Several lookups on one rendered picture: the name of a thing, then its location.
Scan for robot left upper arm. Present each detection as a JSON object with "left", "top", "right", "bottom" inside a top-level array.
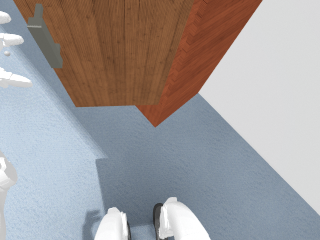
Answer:
[{"left": 0, "top": 151, "right": 18, "bottom": 240}]

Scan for robot thigh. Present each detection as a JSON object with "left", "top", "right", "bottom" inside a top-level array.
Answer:
[
  {"left": 94, "top": 211, "right": 128, "bottom": 240},
  {"left": 161, "top": 201, "right": 211, "bottom": 240}
]

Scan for right robot thigh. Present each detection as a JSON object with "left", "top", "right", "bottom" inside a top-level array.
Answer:
[{"left": 161, "top": 201, "right": 211, "bottom": 240}]

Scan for left robot thigh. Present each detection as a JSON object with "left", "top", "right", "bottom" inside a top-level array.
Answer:
[{"left": 94, "top": 211, "right": 128, "bottom": 240}]

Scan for handle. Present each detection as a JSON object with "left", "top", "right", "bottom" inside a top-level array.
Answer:
[{"left": 27, "top": 3, "right": 63, "bottom": 68}]

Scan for cupboard door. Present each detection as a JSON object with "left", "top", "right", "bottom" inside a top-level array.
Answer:
[{"left": 13, "top": 0, "right": 194, "bottom": 107}]

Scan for robot left hand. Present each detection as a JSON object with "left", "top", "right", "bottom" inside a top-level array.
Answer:
[{"left": 0, "top": 11, "right": 33, "bottom": 88}]

